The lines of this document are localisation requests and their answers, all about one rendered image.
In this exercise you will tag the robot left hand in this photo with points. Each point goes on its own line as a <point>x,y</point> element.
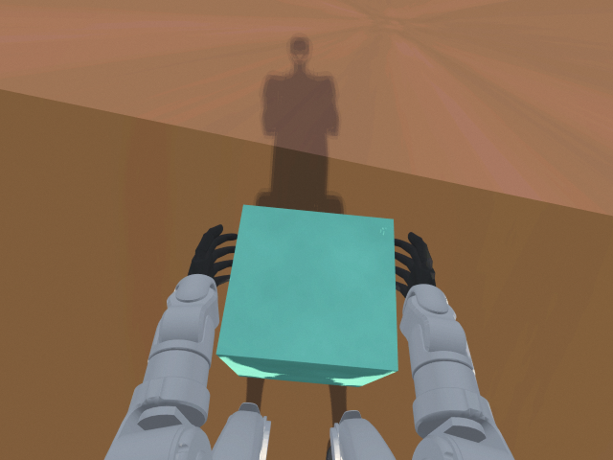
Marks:
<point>203,261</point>

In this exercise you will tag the carton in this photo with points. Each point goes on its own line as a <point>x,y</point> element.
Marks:
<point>311,298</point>

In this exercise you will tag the robot thigh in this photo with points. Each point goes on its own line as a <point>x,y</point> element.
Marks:
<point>244,437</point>
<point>358,439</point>

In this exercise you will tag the robot left forearm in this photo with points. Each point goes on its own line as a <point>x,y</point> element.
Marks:
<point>174,390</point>

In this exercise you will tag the robot right forearm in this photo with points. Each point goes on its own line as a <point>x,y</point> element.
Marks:
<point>447,394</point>

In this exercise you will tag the robot left upper arm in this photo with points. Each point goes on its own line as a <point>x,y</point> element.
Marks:
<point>176,442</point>

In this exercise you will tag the left robot thigh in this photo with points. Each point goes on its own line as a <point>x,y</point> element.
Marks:
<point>244,437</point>

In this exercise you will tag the robot right upper arm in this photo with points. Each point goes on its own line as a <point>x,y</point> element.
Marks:
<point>442,446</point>

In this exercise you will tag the right robot thigh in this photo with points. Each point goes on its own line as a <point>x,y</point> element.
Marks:
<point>358,439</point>

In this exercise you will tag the robot right hand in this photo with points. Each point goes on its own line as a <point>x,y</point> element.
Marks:
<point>420,266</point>

